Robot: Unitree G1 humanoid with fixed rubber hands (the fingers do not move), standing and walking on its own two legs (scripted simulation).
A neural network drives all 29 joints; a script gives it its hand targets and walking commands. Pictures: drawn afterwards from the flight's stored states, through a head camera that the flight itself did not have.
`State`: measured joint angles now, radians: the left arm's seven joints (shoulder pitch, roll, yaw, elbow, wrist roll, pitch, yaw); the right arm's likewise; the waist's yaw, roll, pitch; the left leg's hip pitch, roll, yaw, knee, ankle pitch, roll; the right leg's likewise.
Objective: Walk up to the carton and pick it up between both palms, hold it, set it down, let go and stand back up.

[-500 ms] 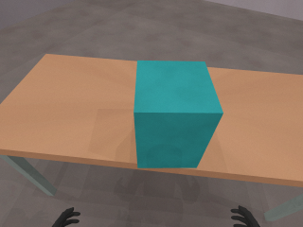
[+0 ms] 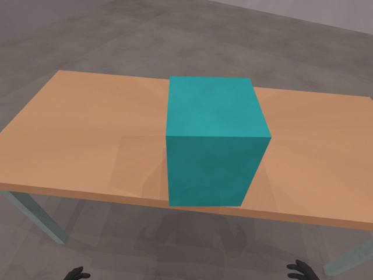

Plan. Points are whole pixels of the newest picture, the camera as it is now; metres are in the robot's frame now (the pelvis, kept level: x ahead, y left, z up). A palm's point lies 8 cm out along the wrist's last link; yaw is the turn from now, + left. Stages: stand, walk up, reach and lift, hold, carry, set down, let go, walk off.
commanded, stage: stand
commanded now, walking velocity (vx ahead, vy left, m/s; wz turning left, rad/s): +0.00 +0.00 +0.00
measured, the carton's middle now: (207, 145) +0.45 -0.03 +0.03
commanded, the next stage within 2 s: walk up in 1.52 s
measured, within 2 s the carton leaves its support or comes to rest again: neither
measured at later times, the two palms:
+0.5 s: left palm out of the picture +0.09 +0.27 -0.11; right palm out of the picture +0.11 -0.27 -0.09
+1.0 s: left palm out of the picture +0.06 +0.28 -0.11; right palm out of the picture +0.08 -0.27 -0.10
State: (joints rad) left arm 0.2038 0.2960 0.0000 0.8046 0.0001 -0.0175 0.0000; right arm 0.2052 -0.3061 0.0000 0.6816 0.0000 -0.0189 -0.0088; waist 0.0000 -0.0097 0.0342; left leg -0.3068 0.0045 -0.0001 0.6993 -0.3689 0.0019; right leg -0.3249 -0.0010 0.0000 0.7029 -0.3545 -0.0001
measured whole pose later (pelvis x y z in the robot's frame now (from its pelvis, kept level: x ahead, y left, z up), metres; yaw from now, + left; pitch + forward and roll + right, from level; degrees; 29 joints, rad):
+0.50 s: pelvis -0.01 +0.00 +0.00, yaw +0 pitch -2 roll +0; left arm 0.20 0.30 0.00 0.86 0.00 -0.02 0.00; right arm 0.21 -0.32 0.00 0.77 0.00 -0.02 -0.01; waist 0.00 0.00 0.03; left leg -0.31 0.00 0.00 0.70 -0.36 0.00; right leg -0.32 0.00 0.00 0.69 -0.34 0.00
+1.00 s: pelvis -0.03 +0.01 +0.00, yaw +0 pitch -4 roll -1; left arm 0.20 0.30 0.00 0.93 0.00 -0.02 0.00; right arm 0.21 -0.32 0.00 0.84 0.00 -0.03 0.00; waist 0.00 0.00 0.03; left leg -0.31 0.00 0.00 0.70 -0.33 0.01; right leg -0.31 0.00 0.00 0.67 -0.30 0.00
